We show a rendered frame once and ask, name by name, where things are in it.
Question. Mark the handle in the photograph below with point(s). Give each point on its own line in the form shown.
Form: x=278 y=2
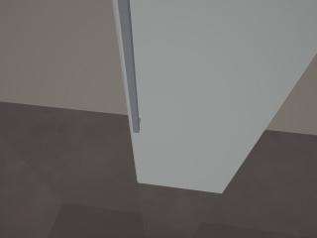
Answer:
x=124 y=8

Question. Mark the fridge door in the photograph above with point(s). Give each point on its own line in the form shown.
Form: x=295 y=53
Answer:
x=210 y=76

